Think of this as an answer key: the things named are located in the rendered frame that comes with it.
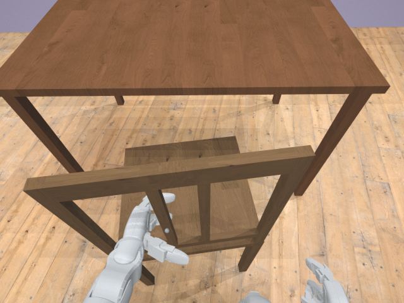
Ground chair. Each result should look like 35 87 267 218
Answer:
23 136 316 286

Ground right robot hand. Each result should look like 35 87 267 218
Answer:
301 258 350 303

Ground robot left forearm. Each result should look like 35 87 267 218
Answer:
83 237 145 303

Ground robot right shin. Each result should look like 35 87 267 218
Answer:
246 292 260 297

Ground left robot hand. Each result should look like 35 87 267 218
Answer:
123 193 189 264

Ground table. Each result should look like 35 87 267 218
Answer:
0 0 390 196

